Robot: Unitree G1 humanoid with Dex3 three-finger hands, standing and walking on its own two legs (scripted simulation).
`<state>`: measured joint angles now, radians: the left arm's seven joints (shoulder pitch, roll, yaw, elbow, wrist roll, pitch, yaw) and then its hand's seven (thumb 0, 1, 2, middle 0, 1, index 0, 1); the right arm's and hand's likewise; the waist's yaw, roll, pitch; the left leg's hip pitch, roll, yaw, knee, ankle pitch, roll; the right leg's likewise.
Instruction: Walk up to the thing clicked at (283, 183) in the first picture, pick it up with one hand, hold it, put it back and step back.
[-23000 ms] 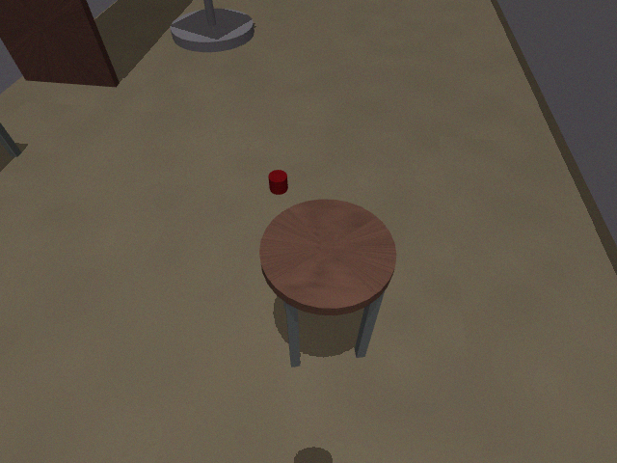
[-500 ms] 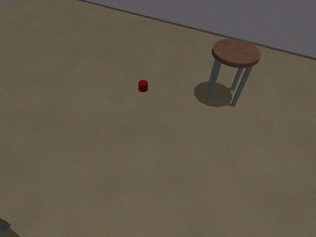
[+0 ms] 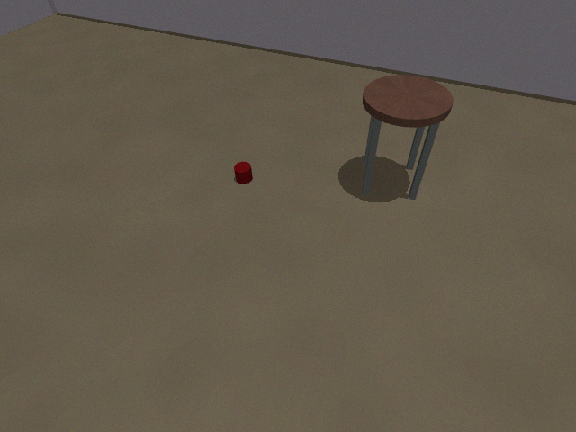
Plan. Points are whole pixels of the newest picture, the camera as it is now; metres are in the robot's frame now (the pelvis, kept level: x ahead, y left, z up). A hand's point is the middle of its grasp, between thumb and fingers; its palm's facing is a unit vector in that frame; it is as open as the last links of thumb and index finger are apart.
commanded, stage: walk up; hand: left
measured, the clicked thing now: (243, 172) +1.43 +0.30 -0.72
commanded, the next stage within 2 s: none
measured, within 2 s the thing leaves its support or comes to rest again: neither
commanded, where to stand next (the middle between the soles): +1.05 +0.06 m, yaw +0 degrees
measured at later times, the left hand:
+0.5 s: hand (120, 375) +0.24 +0.32 -0.15, palm faces +0.00 -0.94 -0.34, open 7.4 cm
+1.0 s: hand (166, 242) +0.50 +0.29 -0.11, palm faces +0.00 -0.91 -0.40, open 7.3 cm
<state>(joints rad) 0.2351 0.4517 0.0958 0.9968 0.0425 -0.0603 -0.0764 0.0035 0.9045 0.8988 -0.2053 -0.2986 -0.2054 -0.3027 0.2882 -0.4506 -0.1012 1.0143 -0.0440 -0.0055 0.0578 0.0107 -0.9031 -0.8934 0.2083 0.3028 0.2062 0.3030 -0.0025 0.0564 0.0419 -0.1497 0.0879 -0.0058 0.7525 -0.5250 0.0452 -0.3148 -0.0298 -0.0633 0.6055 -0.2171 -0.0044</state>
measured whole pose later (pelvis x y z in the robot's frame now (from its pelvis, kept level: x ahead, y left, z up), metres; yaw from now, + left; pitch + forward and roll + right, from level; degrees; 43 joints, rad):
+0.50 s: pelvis +0.21 +0.04 +0.00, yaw +2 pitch -3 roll -1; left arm 0.29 0.44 0.05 0.95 0.00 -0.05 -0.04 0.01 0.90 0.90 -0.21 -0.30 -0.21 -0.30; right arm 0.24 -0.39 -0.08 0.87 -0.02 -0.08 0.08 0.01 -0.91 -0.89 0.21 0.30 0.21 0.30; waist 0.00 -0.04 0.08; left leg -0.34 0.07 0.07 0.61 -0.23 0.01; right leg -0.29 -0.01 0.04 1.09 -0.44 -0.05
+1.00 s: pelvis +0.45 +0.01 +0.01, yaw +0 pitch -2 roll +0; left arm 0.30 0.38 0.04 0.88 0.01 -0.09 -0.05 0.00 0.90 0.90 -0.21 -0.30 -0.21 -0.30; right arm 0.28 -0.44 -0.06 0.88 0.00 -0.04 0.07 0.01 -0.91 -0.89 0.21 0.30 0.20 0.30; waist 0.03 0.08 0.06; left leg -0.46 0.07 -0.01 1.02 -0.34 0.02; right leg -0.25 -0.03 -0.08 0.51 -0.23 -0.02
